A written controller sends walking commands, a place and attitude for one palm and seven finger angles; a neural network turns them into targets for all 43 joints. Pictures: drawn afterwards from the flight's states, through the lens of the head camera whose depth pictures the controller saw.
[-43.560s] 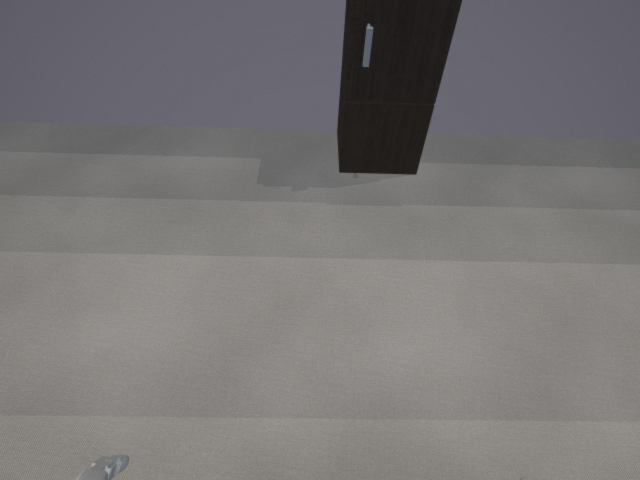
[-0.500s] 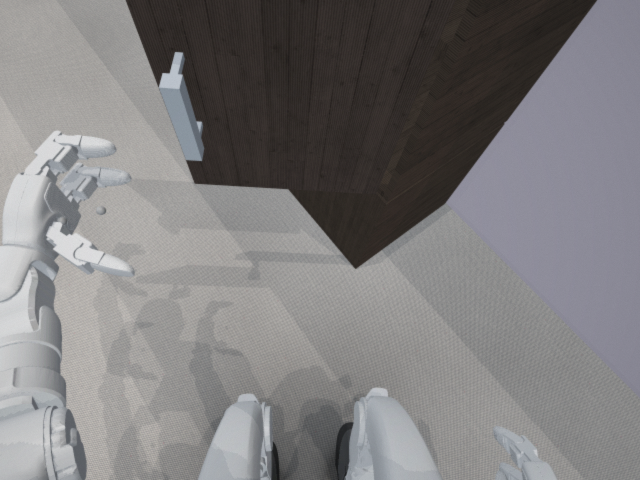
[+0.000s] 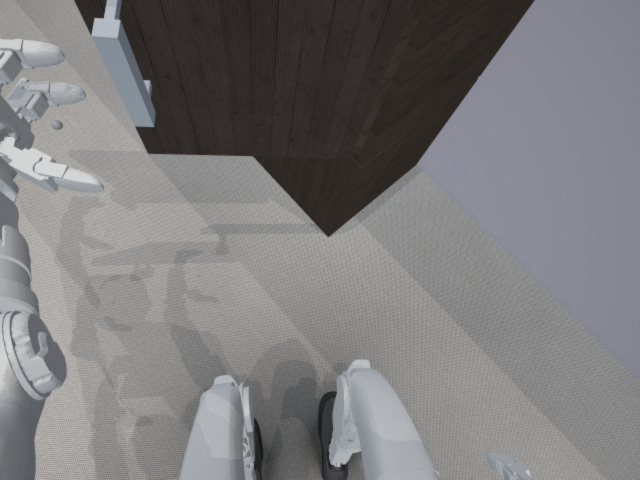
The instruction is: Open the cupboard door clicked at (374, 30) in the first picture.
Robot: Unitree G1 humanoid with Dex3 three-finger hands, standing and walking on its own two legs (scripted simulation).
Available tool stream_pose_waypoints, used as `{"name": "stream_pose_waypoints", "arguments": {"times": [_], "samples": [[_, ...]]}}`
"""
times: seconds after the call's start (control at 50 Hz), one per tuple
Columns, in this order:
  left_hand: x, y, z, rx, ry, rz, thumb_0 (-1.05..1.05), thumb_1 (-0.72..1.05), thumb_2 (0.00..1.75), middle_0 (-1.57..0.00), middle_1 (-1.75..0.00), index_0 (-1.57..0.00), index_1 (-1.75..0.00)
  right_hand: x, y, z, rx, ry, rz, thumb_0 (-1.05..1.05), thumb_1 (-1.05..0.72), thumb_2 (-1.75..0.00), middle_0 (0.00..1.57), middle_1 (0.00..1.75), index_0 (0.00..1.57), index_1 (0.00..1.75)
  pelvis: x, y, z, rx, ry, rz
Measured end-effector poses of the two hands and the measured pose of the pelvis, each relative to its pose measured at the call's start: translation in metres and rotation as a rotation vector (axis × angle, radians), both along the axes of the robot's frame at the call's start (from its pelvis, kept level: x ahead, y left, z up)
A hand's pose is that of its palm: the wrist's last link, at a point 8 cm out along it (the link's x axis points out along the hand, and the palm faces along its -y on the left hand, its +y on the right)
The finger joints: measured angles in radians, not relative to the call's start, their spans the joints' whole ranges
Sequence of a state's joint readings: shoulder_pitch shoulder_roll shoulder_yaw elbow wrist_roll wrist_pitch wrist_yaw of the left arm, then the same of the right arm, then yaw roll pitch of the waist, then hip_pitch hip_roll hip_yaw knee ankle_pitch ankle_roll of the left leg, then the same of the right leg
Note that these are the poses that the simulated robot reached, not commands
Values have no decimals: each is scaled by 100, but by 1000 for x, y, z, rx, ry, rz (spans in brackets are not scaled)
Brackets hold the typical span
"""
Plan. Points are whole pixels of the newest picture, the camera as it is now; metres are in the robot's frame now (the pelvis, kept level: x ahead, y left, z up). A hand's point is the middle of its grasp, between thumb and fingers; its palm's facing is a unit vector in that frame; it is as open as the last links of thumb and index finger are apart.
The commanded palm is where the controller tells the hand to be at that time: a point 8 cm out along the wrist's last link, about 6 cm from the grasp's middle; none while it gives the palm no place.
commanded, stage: move the hooked fingers beside the handle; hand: left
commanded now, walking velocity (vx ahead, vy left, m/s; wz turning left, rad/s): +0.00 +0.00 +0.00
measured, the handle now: (130, 65) +0.59 +0.20 +0.03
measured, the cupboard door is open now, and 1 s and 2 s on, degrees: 51 51 50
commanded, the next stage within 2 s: slide the fingers in behind the handle in 1.08 s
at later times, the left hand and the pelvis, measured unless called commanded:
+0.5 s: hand (82, 92) +0.56 +0.25 +0.03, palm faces +0.00 -1.00 -0.05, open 14.0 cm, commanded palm +0.54 +0.26 +0.03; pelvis +0.00 +0.00 -0.01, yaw -2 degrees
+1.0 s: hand (85, 98) +0.54 +0.24 +0.03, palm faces +0.03 -1.00 -0.03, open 14.0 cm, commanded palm +0.53 +0.26 +0.03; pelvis +0.01 +0.00 +0.00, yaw -1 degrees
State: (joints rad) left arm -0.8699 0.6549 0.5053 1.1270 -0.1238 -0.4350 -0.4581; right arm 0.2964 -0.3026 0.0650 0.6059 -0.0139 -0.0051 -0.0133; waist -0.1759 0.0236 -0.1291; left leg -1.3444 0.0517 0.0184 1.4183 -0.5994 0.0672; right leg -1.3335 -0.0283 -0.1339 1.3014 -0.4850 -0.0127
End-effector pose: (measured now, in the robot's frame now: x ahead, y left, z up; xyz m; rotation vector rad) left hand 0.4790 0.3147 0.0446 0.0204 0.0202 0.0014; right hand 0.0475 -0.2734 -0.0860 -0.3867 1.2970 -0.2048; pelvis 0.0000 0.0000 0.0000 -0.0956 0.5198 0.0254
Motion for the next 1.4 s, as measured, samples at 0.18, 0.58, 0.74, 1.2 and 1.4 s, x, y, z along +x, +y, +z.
{"name": "stream_pose_waypoints", "arguments": {"times": [0.18, 0.58, 0.74, 1.2, 1.4], "samples": [[31, -6, -6, 6, 16, -9, -1, -50, 30, -30, -120, -30, -120, -29, 4, -4, -4, 101, -37, 0, -90, -90, 20, 30, 21, 30, -1, 2, -8, -13, 36, -3], [49, -10, -13, 17, 39, 9, -1, -50, 30, -30, -120, -30, -120, -50, 17, -2, 47, 212, -100, 0, -90, -90, 20, 30, 21, 30, 7, 0, -4, -16, 67, -20], [45, -8, 5, 23, 7, 14, -1, -50, 30, -30, -120, -30, -120, -26, 8, 5, 27, 148, -69, 0, -90, -90, 20, 30, 21, 30, 10, -2, 3, -19, 45, -6], [46, -12, -8, 21, 26, 6, -1, -50, 30, -30, -120, -30, -120, -32, 7, -11, 29, 158, -64, 0, -90, -90, 20, 30, 21, 30, 2, -3, -9, -16, 53, -9], [46, -22, -11, -5, 11, 18, -1, -50, 30, -30, -120, -29, -121, -43, 10, -7, 33, 187, -78, 0, -90, -90, 20, 30, 21, 30, 3, -2, -8, -17, 57, -8]]}}
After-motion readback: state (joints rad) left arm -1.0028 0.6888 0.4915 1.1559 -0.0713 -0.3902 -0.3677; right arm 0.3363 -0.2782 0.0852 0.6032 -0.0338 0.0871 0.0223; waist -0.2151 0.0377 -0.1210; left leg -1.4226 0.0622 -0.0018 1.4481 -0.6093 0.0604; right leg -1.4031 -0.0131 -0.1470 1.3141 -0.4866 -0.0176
